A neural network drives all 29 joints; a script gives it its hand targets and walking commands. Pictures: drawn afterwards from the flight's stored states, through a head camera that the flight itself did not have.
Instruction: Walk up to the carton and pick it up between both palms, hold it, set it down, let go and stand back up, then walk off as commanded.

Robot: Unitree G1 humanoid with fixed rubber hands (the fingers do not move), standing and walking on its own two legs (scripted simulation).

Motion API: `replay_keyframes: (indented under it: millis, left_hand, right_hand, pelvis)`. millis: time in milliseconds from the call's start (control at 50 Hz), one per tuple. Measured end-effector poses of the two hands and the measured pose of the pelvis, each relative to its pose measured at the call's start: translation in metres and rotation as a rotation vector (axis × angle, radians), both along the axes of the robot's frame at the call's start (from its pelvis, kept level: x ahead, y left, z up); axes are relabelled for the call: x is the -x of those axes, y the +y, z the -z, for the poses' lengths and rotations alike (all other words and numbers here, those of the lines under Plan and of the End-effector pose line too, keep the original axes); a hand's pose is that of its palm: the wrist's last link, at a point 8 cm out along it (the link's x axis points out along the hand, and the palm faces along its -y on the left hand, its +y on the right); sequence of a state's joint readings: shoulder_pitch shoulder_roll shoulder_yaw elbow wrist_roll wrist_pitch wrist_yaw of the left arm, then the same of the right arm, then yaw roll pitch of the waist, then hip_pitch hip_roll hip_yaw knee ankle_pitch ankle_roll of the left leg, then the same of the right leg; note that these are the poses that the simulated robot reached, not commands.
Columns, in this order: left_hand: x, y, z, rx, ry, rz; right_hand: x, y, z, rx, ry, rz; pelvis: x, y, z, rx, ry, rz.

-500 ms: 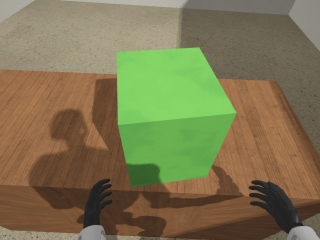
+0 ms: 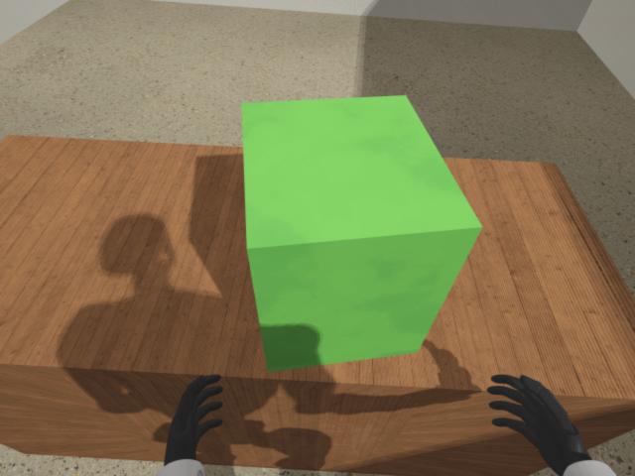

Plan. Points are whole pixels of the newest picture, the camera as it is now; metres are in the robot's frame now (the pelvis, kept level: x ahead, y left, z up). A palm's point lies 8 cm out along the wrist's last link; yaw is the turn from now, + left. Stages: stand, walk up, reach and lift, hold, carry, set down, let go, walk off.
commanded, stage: set down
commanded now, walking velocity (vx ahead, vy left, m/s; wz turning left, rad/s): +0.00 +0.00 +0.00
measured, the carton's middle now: (335, 236) +0.47 +0.01 +0.03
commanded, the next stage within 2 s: let go in 0.76 s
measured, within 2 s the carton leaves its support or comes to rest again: neither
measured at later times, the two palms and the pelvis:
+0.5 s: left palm (171, 460) +0.18 +0.20 -0.06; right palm (535, 455) +0.20 -0.23 -0.04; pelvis +0.01 +0.00 +0.00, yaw +0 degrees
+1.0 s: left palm out of the picture +0.17 +0.22 -0.09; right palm (515, 474) +0.18 -0.22 -0.07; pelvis +0.02 +0.01 +0.00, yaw +0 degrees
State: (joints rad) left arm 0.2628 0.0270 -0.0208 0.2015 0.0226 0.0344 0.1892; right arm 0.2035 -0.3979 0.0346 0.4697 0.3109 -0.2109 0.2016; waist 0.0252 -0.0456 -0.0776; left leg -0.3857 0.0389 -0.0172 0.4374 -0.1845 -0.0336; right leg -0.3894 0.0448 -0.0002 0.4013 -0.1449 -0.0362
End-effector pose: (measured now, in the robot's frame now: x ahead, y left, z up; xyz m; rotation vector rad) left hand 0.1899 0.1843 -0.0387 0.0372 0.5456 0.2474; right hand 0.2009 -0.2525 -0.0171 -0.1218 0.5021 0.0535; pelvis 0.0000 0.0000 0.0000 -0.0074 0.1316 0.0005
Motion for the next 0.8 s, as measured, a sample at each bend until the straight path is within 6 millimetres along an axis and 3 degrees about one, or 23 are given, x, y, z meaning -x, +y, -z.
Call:
replay_keyframes:
  millis: [800]
  left_hand:
    - [0.018,0.034,0.037,-0.031,0.210,0.075]
  right_hand:
    - [0.016,0.036,0.042,0.059,0.139,0.053]
  pelvis:
    - [-0.012,0.008,-0.001,0.001,0.007,-0.005]
